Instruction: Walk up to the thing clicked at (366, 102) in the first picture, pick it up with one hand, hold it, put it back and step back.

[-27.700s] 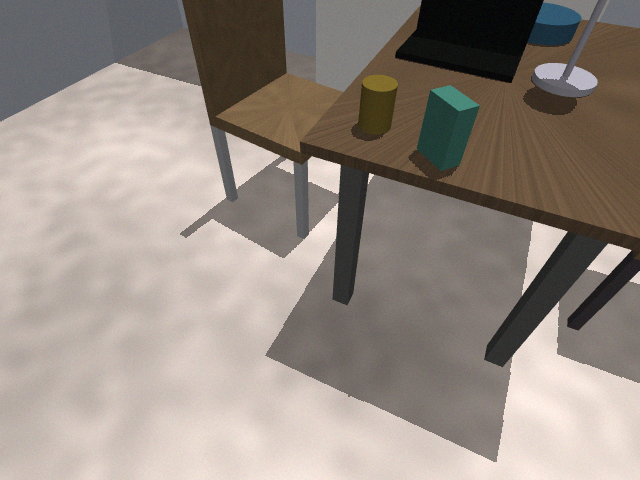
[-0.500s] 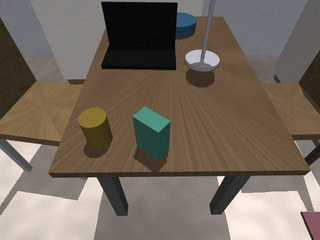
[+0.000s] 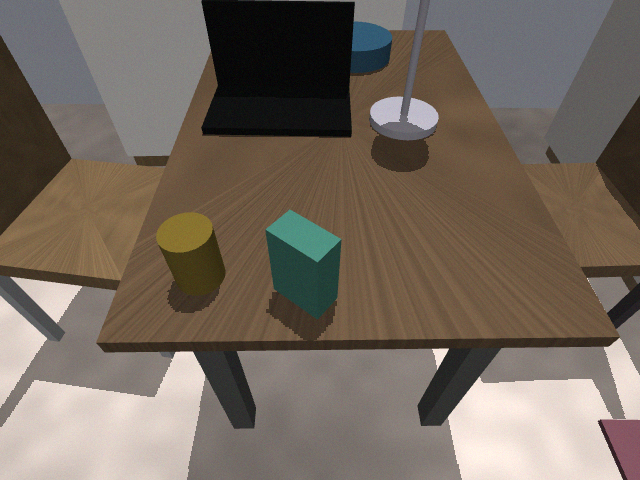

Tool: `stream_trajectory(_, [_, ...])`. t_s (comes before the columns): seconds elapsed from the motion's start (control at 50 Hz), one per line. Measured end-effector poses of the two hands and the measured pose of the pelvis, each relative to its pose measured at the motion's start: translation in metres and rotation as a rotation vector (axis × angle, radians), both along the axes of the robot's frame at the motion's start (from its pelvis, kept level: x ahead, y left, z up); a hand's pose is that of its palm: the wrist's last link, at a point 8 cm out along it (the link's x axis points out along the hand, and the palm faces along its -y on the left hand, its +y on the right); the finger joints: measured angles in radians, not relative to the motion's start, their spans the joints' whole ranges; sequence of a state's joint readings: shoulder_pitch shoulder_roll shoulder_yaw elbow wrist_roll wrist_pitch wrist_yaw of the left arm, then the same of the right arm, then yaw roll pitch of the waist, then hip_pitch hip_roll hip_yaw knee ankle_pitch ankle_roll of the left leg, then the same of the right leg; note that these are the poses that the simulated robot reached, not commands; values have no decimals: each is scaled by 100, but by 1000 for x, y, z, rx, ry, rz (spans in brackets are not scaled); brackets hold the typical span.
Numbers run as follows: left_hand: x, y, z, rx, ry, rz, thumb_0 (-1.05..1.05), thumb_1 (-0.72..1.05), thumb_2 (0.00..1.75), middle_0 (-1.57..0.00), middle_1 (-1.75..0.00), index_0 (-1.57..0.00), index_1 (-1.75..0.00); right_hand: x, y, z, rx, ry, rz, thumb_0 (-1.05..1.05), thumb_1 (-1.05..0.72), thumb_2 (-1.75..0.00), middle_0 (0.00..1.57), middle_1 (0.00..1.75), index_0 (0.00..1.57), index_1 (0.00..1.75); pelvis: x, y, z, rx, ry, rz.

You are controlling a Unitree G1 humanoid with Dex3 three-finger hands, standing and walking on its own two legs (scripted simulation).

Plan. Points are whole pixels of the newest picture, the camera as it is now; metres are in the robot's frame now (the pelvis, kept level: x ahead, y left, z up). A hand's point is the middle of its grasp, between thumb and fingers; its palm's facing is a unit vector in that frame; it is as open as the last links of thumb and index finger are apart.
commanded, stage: stand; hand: left
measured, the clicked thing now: (193, 255) +0.45 +0.21 +0.00
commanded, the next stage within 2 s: step back in 0.40 s
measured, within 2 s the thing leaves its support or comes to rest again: neither
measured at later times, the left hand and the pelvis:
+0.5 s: hand out of the picture +0.08 +0.26 -0.16, palm faces -0.01 -0.93 -0.36, open 7.4 cm; pelvis -0.01 +0.00 -0.01, yaw +0 degrees
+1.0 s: hand out of the picture +0.03 +0.29 -0.18, palm faces -0.10 -0.93 -0.36, open 7.4 cm; pelvis -0.10 +0.03 -0.02, yaw -2 degrees
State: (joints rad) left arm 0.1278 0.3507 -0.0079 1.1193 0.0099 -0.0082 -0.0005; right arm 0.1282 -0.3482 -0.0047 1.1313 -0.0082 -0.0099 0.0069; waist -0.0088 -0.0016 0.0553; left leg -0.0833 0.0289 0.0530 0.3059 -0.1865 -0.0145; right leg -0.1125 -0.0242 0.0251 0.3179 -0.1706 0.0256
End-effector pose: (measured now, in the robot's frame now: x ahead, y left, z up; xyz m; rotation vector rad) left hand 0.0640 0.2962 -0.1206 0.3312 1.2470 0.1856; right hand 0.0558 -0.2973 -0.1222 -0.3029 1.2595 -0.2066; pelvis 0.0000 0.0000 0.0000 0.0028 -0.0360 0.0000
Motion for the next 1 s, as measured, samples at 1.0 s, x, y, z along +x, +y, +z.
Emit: stream_trajectory(1.0, [-36, 38, -24, 8, -64, -88, 1, 91, 89, -20, -30, -20, -29, -115, 15, 8, -110, 18, -34, 1, -90, -90, 21, 30, 21, 30, -104, 33, -19, -28, 19, -41])
